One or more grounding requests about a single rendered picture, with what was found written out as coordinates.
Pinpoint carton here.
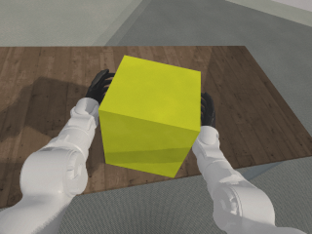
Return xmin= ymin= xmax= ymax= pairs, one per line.
xmin=98 ymin=56 xmax=201 ymax=178

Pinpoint table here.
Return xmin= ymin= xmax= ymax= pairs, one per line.
xmin=0 ymin=46 xmax=312 ymax=209

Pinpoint left robot forearm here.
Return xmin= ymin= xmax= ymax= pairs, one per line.
xmin=19 ymin=97 xmax=99 ymax=193

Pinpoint left robot upper arm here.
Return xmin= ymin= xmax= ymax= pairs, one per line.
xmin=0 ymin=149 xmax=88 ymax=234

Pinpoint left robot hand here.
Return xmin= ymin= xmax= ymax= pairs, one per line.
xmin=85 ymin=68 xmax=116 ymax=105

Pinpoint right robot upper arm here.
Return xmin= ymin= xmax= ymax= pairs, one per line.
xmin=213 ymin=185 xmax=306 ymax=234

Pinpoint right robot forearm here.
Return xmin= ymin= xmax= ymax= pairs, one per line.
xmin=192 ymin=126 xmax=275 ymax=221

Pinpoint right robot hand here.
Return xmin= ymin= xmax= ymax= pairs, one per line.
xmin=200 ymin=92 xmax=216 ymax=128

